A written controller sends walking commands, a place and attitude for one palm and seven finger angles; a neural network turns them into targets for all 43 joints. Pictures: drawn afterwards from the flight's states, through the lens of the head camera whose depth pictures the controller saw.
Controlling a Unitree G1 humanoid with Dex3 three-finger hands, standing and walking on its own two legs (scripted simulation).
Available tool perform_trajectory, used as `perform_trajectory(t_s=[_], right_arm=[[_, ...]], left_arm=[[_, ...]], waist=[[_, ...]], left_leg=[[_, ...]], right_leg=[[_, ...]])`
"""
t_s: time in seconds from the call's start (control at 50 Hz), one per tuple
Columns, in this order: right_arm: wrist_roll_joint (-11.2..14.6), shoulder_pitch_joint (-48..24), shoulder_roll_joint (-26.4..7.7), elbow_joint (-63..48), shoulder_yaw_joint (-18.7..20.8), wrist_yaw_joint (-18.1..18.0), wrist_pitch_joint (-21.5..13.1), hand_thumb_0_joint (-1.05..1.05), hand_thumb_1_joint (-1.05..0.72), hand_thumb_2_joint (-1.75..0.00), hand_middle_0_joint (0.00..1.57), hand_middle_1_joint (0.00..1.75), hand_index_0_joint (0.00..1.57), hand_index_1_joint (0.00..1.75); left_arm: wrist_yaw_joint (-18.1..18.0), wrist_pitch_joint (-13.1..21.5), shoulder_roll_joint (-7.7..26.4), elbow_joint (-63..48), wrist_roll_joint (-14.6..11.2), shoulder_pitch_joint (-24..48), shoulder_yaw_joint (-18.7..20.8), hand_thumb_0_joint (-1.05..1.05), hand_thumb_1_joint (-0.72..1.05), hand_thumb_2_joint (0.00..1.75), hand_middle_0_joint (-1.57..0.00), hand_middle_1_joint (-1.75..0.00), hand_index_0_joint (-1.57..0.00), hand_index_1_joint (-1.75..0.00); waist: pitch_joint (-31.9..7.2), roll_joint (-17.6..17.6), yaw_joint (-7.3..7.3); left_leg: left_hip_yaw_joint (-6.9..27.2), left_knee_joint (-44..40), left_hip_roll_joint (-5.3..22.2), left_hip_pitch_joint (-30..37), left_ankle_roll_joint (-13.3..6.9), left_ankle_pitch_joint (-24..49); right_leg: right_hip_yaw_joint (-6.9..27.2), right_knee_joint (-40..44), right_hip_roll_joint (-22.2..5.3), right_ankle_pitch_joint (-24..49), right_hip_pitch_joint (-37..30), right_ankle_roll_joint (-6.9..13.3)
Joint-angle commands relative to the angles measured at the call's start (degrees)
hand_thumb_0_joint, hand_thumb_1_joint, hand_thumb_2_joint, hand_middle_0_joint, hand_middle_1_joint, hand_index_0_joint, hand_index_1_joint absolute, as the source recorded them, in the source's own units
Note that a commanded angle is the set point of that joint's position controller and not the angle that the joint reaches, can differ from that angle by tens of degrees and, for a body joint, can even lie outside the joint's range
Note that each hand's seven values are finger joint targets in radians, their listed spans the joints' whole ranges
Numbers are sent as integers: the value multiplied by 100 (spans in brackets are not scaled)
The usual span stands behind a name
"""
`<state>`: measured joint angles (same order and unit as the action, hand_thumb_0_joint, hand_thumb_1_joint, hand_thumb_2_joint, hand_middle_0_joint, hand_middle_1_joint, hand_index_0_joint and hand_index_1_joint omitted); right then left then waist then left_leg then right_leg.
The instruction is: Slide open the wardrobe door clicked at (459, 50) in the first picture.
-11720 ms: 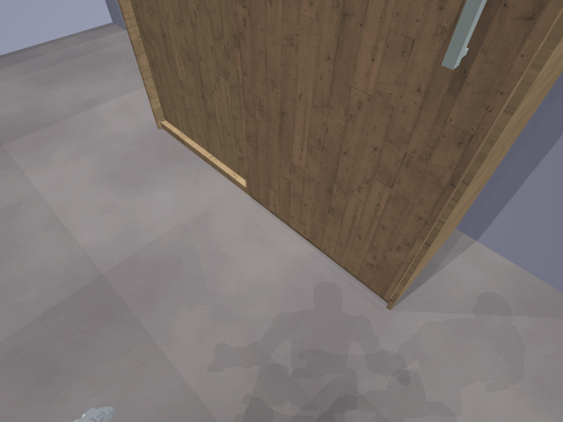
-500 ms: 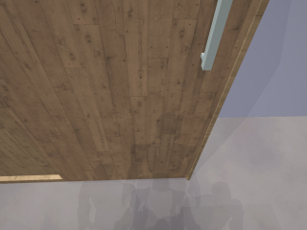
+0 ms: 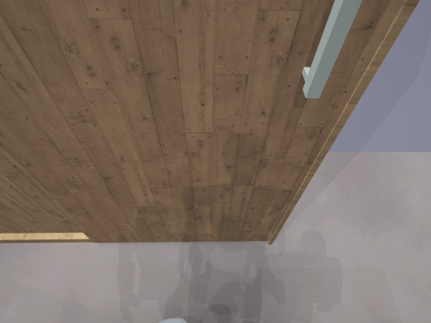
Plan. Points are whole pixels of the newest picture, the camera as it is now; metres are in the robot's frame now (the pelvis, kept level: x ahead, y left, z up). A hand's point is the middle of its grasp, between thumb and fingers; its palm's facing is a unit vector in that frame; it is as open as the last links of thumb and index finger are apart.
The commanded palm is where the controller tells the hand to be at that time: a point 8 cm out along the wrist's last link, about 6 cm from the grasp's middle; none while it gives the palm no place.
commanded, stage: come to a stop and stand still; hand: right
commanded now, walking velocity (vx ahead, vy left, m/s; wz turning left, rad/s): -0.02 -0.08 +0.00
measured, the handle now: (326, 35) +0.48 -0.12 +0.27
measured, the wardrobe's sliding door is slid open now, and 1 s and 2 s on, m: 0.00 0.00 0.00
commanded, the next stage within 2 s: look again from close up in 1.32 s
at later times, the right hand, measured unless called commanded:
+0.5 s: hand out of the picture +0.03 -0.24 -0.15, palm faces -0.03 +0.96 -0.28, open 7.3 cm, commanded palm none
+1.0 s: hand out of the picture +0.07 -0.19 -0.16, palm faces -0.03 +0.97 -0.24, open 7.3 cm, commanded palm none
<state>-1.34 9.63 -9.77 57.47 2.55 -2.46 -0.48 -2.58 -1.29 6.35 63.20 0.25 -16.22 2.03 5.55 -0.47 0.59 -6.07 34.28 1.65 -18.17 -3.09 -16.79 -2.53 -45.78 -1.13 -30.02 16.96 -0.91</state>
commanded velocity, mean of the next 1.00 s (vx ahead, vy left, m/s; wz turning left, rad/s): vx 0.00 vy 0.00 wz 0.00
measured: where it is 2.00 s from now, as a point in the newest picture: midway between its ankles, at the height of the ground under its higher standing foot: outside the picture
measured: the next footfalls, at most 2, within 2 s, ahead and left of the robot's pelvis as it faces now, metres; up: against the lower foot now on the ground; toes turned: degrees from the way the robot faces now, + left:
none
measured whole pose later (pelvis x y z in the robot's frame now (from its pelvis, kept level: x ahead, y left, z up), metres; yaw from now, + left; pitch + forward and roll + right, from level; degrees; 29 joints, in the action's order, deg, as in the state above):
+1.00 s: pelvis +0.03 -0.01 +0.01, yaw +2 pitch +0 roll -1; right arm -0.5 12.0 -9.3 63.1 -0.2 -1.6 -1.0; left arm -1.5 1.1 9.2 63.7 1.1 -15.7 -0.5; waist 2.7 1.6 0.2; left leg -3.7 28.1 1.1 -12.5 -1.5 -15.8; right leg -5.5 -23.0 -0.9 -16.6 6.3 -0.4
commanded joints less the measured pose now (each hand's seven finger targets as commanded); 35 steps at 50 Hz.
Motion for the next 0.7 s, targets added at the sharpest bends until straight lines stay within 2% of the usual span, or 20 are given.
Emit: perform_trajectory(t_s=[0.0,0.02,0.04,0.06,0.08,0.1,0.12,0.14,0.16,0.18,0.2,0.22,0.24,0.28,0.34,0.38,0.42,0.5,0.6,0.68], right_arm=[[5,447,-846,-186,159,-33,50,0,-90,-90,20,30,20,30],[20,339,-798,-209,153,-13,73,0,-90,-90,20,30,20,30],[36,296,-653,-275,129,6,99,0,-90,-90,20,30,20,30],[41,343,-435,-361,94,39,133,0,-90,-90,20,30,20,30],[41,321,-337,-382,72,41,147,0,-90,-90,20,30,20,30],[117,1371,-616,127,-11,-166,89,0,-90,-90,20,30,20,30],[31,864,-998,-203,-4,-93,-17,0,-90,-90,20,30,20,30],[16,556,-1105,-320,-5,-56,-82,0,-90,-90,20,30,20,30],[-7,312,-1053,-421,-15,-26,-122,0,-90,-90,20,30,20,30],[-1,188,-941,-456,-40,-13,-108,0,-90,-90,20,30,20,30],[17,208,-812,-449,-91,12,-54,0,-90,-90,20,30,20,30],[7,335,-720,-429,-116,27,-14,0,-90,-90,20,30,20,30],[-1,449,-673,-370,-136,45,2,0,-90,-90,20,30,20,30],[4,519,-628,-295,-158,75,-3,0,-90,-90,20,30,20,30],[20,609,-637,-207,-187,87,9,0,-90,-90,20,30,20,30],[10,625,-645,-177,-179,95,0,0,-90,-90,20,30,20,30],[22,645,-667,-116,-189,94,-10,0,-90,-90,20,30,20,30],[44,636,-718,-12,-186,85,-54,0,-90,-90,20,30,20,30],[58,626,-735,146,-190,67,-87,0,-90,-90,20,30,20,30],[60,645,-708,269,-195,52,-101,0,-90,-90,20,30,20,30]], left_arm=[[52,75,130,-160,39,-725,9,0,90,90,-20,-30,-20,-30],[62,88,191,-140,45,-813,16,0,90,90,-20,-30,-20,-30],[58,130,374,-171,62,-815,30,0,90,90,-20,-30,-20,-30],[47,189,589,-288,96,-641,46,0,90,90,-20,-30,-20,-30],[51,204,775,-431,123,-290,43,0,90,90,-20,-30,-20,-30],[96,205,1230,-996,-29,955,166,0,90,90,-20,-30,-20,-30],[166,132,674,-1201,18,544,92,0,90,90,-20,-30,-20,-30],[195,92,628,-1147,37,109,38,0,90,90,-20,-30,-20,-30],[212,128,576,-1120,86,-228,21,0,90,90,-20,-30,-20,-30],[211,185,653,-1089,91,-386,18,0,90,90,-20,-30,-20,-30],[206,238,793,-1129,104,-290,0,0,90,90,-20,-30,-20,-30],[189,256,922,-1217,106,-116,-4,0,90,90,-20,-30,-20,-30],[171,262,1050,-1293,96,-1,-1,0,90,90,-20,-30,-20,-30],[144,299,1119,-1345,97,-13,-20,0,90,90,-20,-30,-20,-30],[146,291,1165,-1287,90,-34,-52,0,90,90,-20,-30,-20,-30],[144,304,1135,-1221,103,-46,-57,0,90,90,-20,-30,-20,-30],[145,308,1170,-1144,96,-78,-75,0,90,90,-20,-30,-20,-30],[128,353,1134,-940,82,-156,-122,0,90,90,-20,-30,-20,-30],[110,365,1060,-651,73,-226,-165,0,90,90,-20,-30,-20,-30],[95,357,971,-448,72,-255,-181,0,90,90,-20,-30,-20,-30]], waist=[[-676,-693,37],[-598,-652,105],[-563,-190,98],[-483,548,-10],[-320,971,-134],[-579,1061,-586],[-719,153,-189],[-794,-139,50],[-836,178,226],[-655,492,280],[-328,942,162],[-114,1014,20],[-11,845,-65],[-85,471,-104],[-40,210,-84],[-38,291,-92],[-146,86,-74],[-460,-18,-54],[-482,-28,-55],[-410,19,-65]], left_leg=[[1248,-863,1259,207,-624,2591],[1170,-791,1091,-78,-426,1952],[1026,-575,808,-275,-207,1338],[694,-405,364,-180,87,508],[430,-242,160,232,245,80],[1081,-508,700,625,64,1011],[1921,-1180,1175,352,-241,529],[2096,-1518,1350,4,-507,-488],[1775,-1274,1169,-257,-502,-238],[1296,-956,803,-464,-284,-301],[927,-714,384,-401,-53,-328],[652,-550,178,-148,67,-213],[546,-494,122,97,111,-52],[557,-515,161,281,134,201],[661,-712,245,282,151,241],[693,-741,269,295,142,346],[738,-810,313,333,151,418],[793,-823,418,527,145,870],[809,-824,498,648,123,1286],[825,-854,522,682,93,1460]], right_leg=[[-239,1265,-21,1156,-570,-65],[-244,1841,-42,1582,-941,-49],[-5,2197,-311,2012,-1131,55],[745,2539,-934,2470,-726,332],[978,2776,-1239,2693,-74,577],[187,1147,-1094,2599,90,302],[-106,975,-197,827,256,67],[-60,1018,-167,624,-116,56],[-49,1456,-141,1033,-591,82],[133,1848,-292,1391,-751,147],[516,2269,-585,1585,-400,278],[770,2641,-800,1456,2,388],[832,2811,-858,1345,232,435],[730,2835,-804,1688,118,430],[680,2998,-715,1119,23,399],[635,3064,-665,1206,-63,394],[569,3026,-650,1290,-213,386],[410,2808,-585,2194,-600,366],[296,2689,-553,2649,-769,325],[248,2658,-541,2678,-811,302]])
